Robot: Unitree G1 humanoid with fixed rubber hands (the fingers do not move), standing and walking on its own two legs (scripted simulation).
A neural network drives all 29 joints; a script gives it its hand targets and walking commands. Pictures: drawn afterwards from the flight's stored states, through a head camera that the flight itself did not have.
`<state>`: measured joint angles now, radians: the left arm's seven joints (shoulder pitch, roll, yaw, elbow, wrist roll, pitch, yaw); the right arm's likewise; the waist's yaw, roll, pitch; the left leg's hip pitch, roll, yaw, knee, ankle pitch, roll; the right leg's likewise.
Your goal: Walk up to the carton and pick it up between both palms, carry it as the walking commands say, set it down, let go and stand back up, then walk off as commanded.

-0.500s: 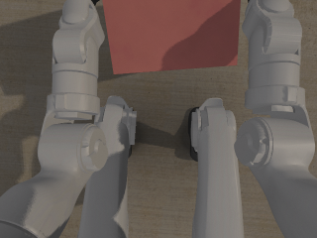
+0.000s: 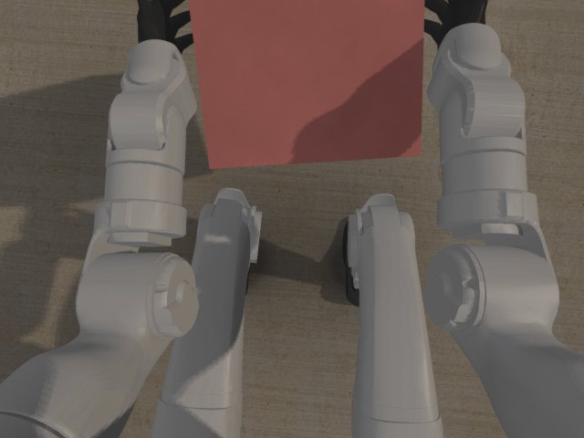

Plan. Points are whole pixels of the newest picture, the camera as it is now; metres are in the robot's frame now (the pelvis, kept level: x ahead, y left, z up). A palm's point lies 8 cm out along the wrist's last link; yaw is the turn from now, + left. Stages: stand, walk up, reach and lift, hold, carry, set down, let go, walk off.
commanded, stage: reach and lift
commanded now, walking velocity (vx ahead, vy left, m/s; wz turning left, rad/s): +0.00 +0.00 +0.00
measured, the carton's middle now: (307, 57) +0.52 +0.01 -0.16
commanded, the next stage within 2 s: none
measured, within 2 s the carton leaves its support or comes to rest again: neither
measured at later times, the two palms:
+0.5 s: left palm (140, 29) +0.49 +0.15 +0.00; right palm (510, 11) +0.51 -0.15 +0.00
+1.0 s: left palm (78, 17) +0.46 +0.15 +0.07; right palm out of the picture +0.49 -0.14 +0.08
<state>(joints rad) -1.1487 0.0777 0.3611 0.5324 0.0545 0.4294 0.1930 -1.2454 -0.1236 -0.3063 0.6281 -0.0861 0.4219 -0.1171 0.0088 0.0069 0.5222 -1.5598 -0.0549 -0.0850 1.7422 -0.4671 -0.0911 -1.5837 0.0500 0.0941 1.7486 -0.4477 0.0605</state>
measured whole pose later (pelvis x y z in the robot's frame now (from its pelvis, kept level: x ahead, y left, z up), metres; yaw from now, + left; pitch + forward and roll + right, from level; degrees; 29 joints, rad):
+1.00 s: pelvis +0.01 +0.00 +0.12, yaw -1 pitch +6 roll +1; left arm -0.91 -0.01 0.34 0.39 0.10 0.49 0.22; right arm -1.02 -0.03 -0.30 0.49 -0.12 0.47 -0.11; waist 0.01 -0.01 0.52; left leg -1.05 -0.03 -0.08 1.32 -0.39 -0.07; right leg -1.07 0.04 0.10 1.33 -0.37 0.04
